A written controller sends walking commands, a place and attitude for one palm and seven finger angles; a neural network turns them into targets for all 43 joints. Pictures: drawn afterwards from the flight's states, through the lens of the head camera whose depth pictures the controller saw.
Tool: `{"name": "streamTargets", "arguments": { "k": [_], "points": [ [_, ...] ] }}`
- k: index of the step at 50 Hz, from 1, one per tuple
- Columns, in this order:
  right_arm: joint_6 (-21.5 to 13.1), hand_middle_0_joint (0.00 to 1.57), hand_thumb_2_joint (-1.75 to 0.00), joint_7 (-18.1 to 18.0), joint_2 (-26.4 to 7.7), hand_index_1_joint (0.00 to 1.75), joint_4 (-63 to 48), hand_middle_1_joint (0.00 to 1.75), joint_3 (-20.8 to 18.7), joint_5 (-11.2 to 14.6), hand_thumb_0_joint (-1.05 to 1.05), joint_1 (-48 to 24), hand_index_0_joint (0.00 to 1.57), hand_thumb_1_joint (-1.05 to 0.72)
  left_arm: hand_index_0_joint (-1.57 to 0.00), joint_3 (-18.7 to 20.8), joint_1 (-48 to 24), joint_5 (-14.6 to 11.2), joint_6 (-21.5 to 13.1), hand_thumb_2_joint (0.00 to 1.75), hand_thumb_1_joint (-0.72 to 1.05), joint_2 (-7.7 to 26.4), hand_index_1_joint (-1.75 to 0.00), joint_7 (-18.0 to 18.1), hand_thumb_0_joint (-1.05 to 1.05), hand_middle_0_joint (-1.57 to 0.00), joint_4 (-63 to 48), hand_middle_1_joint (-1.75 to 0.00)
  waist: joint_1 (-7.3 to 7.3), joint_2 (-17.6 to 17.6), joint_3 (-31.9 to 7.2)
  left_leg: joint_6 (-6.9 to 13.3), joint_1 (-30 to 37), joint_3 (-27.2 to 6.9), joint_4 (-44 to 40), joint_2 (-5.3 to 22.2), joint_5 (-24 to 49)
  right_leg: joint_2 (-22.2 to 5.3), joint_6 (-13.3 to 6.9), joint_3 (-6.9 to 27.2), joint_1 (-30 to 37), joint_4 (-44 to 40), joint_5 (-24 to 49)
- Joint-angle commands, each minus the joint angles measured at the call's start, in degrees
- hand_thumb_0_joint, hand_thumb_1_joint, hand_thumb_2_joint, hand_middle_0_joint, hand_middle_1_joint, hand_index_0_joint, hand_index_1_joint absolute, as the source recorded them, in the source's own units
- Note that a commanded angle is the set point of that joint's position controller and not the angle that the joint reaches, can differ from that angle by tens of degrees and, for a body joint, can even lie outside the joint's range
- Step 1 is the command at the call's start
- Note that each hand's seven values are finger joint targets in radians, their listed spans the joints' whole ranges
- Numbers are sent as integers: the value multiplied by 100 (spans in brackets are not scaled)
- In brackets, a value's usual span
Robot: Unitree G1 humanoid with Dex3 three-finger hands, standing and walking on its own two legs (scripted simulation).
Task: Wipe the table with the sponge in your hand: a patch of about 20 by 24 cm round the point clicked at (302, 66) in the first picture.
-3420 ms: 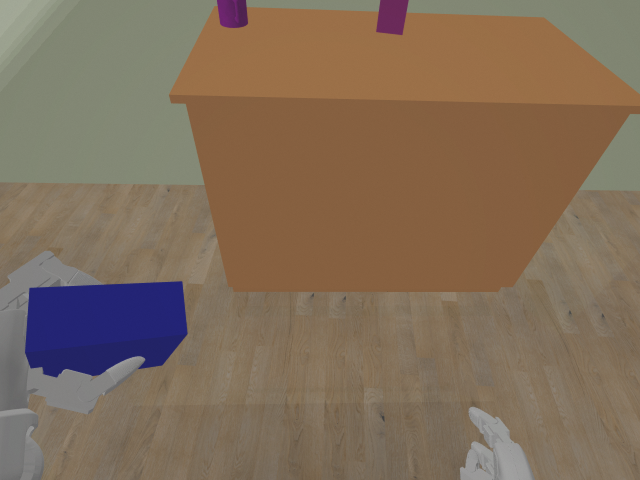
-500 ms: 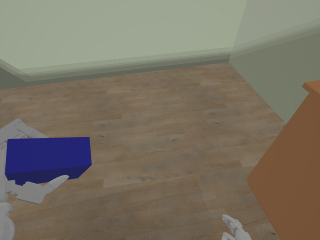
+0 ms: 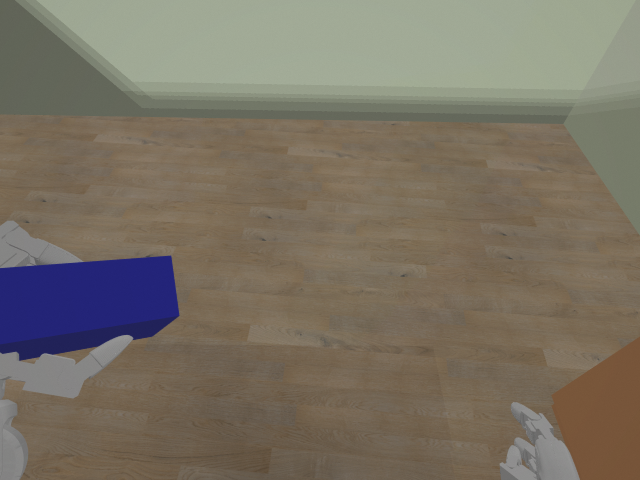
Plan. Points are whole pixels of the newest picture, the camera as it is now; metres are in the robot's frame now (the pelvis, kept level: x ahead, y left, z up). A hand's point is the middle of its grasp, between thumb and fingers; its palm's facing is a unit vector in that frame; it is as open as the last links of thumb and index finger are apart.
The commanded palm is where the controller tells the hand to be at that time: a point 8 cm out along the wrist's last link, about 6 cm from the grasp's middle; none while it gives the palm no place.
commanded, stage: walk to a spot facing it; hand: left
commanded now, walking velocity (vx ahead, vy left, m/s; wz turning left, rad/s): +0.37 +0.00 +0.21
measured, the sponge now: (114, 307) +0.22 +0.21 +0.17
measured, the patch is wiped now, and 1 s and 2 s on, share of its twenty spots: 0.00 0.00 0.00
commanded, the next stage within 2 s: turn to face it in 0.54 s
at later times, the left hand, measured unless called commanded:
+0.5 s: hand (132, 243) +0.29 +0.22 +0.18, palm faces +0.52 -0.73 -0.45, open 9.5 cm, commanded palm +0.22 +0.26 +0.19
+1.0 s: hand (149, 187) +0.35 +0.22 +0.19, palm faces +0.58 -0.67 -0.47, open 9.5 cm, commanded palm +0.30 +0.25 +0.19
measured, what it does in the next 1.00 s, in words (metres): walks ahead: right foot, then left foot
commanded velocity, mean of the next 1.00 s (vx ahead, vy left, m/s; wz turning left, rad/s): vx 0.17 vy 0.00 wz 0.03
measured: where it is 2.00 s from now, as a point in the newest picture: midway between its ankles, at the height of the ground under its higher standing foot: outside the picture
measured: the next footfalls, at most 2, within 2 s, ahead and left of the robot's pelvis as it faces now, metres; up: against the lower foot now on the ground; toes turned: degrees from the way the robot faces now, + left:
right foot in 0.32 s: +0.18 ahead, -0.15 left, +0.00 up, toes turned -5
left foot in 0.66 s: +0.23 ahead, +0.12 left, +0.00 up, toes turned +24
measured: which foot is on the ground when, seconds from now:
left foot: down 0.00-0.32, up 0.34-0.64, down 0.66-1.00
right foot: down 0.00-0.00, up 0.02-0.30, down 0.32-0.66, up 0.68-0.98, down 1.00-1.00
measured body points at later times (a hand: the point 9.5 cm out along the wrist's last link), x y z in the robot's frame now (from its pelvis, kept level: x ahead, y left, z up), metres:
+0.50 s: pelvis +0.11 -0.05 +0.01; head +0.15 -0.06 +0.46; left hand +0.26 +0.25 +0.20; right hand +0.31 -0.26 -0.10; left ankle +0.09 +0.08 -0.64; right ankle +0.14 -0.15 -0.72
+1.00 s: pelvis +0.19 -0.06 +0.00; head +0.22 -0.07 +0.45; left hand +0.31 +0.25 +0.22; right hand +0.42 -0.17 -0.09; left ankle +0.20 +0.10 -0.72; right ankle +0.25 -0.14 -0.73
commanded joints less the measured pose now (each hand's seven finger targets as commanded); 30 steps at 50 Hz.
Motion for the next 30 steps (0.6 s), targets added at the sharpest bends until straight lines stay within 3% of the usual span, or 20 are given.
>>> {"name": "streamTargets", "arguments": {
  "k": [1,2,3,4,6,8,11,14,15,16,17,18,19,20,21,22,24,25,28,30],
  "points": [
    [-333,20,-90,108,-305,30,-657,30,-26,52,0,-460,20,-90,-120,657,-912,103,-586,130,10,1297,-160,26,0,-120,-1047,-160,-358,1634,-1105,1447,2396,-3970,-1189,2320,1769,386,-10,1267,-2946,3735,-898],
    [-290,20,-90,111,-329,30,-589,30,-93,72,0,-552,20,-90,-120,896,-776,89,-539,130,10,1458,-160,-32,0,-120,-1118,-160,-316,1546,-989,1561,2048,-3829,-1210,2272,1075,184,70,1434,-3191,3856,-658],
    [-285,20,-90,114,-238,30,-570,30,-89,94,0,-600,20,-90,-120,917,-641,74,-540,130,10,1420,-160,-79,0,-120,-1389,-160,-290,1532,-818,1505,1706,-3370,-1267,2070,660,101,118,1440,-3267,3748,-382],
    [-326,20,-90,107,-191,30,-519,30,-89,109,0,-598,20,-90,-120,984,-446,64,-564,130,10,1418,-160,-97,0,-120,-1638,-160,-201,1501,-842,1289,1543,-2731,-1228,1803,564,61,133,1331,-3142,3364,-145],
    [-446,20,-90,138,-103,30,-490,30,-5,81,0,-636,20,-90,-120,896,-128,-9,-624,130,10,1167,-160,-141,0,-120,-1804,-160,-155,1635,-706,1016,705,-1978,-1464,1484,292,83,184,1039,-2427,2490,342],
    [-554,20,-90,141,-93,30,-426,30,40,53,0,-611,20,-90,-120,834,17,-55,-660,130,10,990,-160,-177,0,-120,-1493,-160,-143,1706,-713,821,194,-1437,-1582,1303,90,225,212,732,-1503,1382,595],
    [-551,20,-90,43,-127,30,-342,30,49,33,0,-526,20,-90,-120,717,-87,-61,-596,130,10,823,-160,-224,0,-120,-727,-160,-159,1389,-652,673,16,-1175,-1326,1249,-335,546,279,357,-654,260,661],
    [-453,20,-90,-42,-73,30,-317,30,84,71,0,-567,20,-90,-120,528,-501,2,-435,130,10,727,-160,-232,0,-120,-330,-160,-151,915,-758,379,-128,-853,-117,835,-916,802,239,128,355,-986,822],
    [-414,20,-90,-48,-6,30,-301,30,104,83,0,-573,20,-90,-120,572,-738,45,-397,130,10,900,-160,-215,0,-120,-374,-160,-140,183,-863,252,-624,-699,1138,564,-1037,253,-10,903,827,-1536,457],
    [-357,20,-90,-32,138,30,-346,30,138,73,0,-561,20,-90,-120,732,-796,106,-335,130,10,1207,-160,-184,0,-120,-247,-160,-106,-1578,-881,-30,-2007,-308,2995,-145,-1760,-1188,-670,3223,1494,-2197,354],
    [-416,20,-90,-22,-59,30,-429,30,112,32,0,-863,20,-90,-120,961,-988,14,-327,130,10,1472,-160,-139,0,-120,-363,-160,16,-1699,-864,-138,-2515,-973,4150,-163,-2010,-1967,-1095,4327,1395,-2602,385],
    [-427,20,-90,15,-122,30,-317,30,53,7,0,-770,20,-90,-120,822,-1088,-7,-385,130,10,1328,-160,-177,0,-120,-382,-160,-99,-1512,-660,-206,-2397,-1268,4677,59,-1584,-1934,-1089,4167,954,-2711,-144],
    [-348,20,-90,45,-178,30,-287,30,66,33,0,-908,20,-90,-120,898,-1082,-18,-405,130,10,1446,-160,-199,0,-120,-558,-160,-90,-1059,-496,-247,-2445,-1291,4782,202,-1350,-1884,-1103,3741,766,-2615,-140],
    [-288,20,-90,55,-106,30,-300,30,119,31,0,-1001,20,-90,-120,788,-928,10,-474,130,10,1282,-160,-220,0,-120,-748,-160,-96,-777,-375,-323,-2338,-1206,4650,315,-1159,-1691,-1011,2853,622,-2529,460],
    [-234,20,-90,50,-98,30,-297,30,147,16,0,-1021,20,-90,-120,846,-728,51,-501,130,10,1277,-160,-203,0,-120,-795,-160,-104,-577,-378,-357,-2139,-1095,4319,359,-1129,-1500,-912,2203,514,-2400,1130],
    [-198,20,-90,56,-92,30,-336,30,128,20,0,-977,20,-90,-120,811,-669,52,-514,130,10,1215,-160,-181,0,-120,-954,-160,-153,-699,-442,-373,-1960,-987,3862,394,-1074,-1432,-848,1661,587,-2282,1722],
    [-160,20,-90,37,-56,30,-462,30,92,-5,0,-980,20,-90,-120,954,-413,16,-513,130,10,1288,-160,-115,0,-120,-1174,-160,-161,-661,-609,-348,-1299,-646,2623,377,-993,-1287,-749,1011,551,-2045,2484],
    [-142,20,-90,52,-25,30,-562,30,86,-20,0,-889,20,-90,-120,1021,-220,1,-512,130,10,1294,-160,-72,0,-120,-1276,-160,-103,-703,-673,-339,-1138,-378,2130,328,-906,-1258,-752,809,594,-1947,2808],
    [-110,20,-90,71,29,30,-787,30,15,-44,0,-729,20,-90,-120,1111,153,-52,-455,130,10,1204,-160,56,0,-120,-1435,-160,3,-755,-783,-325,-762,68,1068,85,-873,-1249,-757,760,716,-1567,3482],
    [-91,20,-90,64,14,30,-827,30,-33,-38,0,-548,20,-90,-120,1012,73,-78,-432,130,10,1118,-160,101,0,-120,-1562,-160,-174,-587,-1015,-348,-80,276,355,-144,-377,-1141,-558,458,603,-874,3451]
  ]
}}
